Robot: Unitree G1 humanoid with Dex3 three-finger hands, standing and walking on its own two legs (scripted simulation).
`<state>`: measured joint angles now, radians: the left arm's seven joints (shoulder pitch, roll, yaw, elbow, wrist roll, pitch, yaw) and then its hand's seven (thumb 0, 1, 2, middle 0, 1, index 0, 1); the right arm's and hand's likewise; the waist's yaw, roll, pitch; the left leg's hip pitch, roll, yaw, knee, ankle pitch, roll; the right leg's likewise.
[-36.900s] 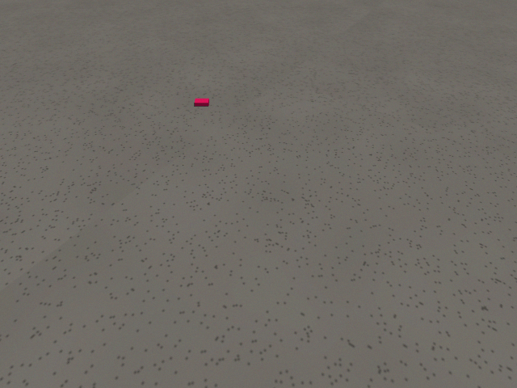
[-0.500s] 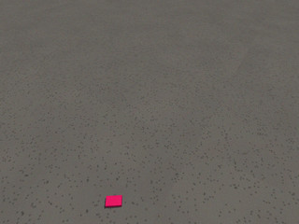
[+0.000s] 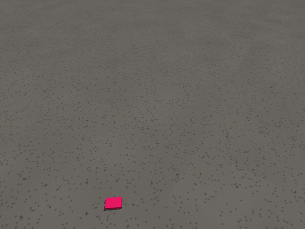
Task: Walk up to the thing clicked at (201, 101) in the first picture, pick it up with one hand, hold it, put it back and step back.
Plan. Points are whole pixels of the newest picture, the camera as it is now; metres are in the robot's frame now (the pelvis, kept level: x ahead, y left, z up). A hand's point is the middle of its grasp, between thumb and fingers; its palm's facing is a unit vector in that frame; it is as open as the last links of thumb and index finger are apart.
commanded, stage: stand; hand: left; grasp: from above
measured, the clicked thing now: (113, 203) +0.46 +0.25 -0.77
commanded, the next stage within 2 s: step back in 1.28 s
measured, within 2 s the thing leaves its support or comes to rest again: neither
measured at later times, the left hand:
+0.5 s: hand out of the picture +0.09 +0.22 -0.16, palm faces +0.01 -0.95 -0.30, open 7.4 cm
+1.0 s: hand out of the picture +0.10 +0.24 -0.15, palm faces +0.00 -0.94 -0.34, open 7.4 cm
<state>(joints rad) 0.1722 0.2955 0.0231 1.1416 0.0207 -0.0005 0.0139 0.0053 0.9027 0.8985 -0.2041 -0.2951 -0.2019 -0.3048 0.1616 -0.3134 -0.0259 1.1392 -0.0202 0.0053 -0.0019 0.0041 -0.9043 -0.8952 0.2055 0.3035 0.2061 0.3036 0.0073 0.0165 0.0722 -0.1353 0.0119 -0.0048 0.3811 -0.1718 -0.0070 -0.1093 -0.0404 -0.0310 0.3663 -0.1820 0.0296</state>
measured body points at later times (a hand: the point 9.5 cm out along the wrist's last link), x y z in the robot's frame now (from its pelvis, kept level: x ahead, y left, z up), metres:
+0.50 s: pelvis +0.02 -0.01 +0.00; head +0.03 -0.01 +0.45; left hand +0.09 +0.27 -0.14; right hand +0.09 -0.28 -0.15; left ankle +0.03 +0.12 -0.75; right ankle +0.02 -0.14 -0.75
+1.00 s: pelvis +0.03 -0.01 +0.00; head +0.04 -0.02 +0.45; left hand +0.10 +0.29 -0.13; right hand +0.10 -0.31 -0.14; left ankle +0.03 +0.12 -0.75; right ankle +0.02 -0.14 -0.75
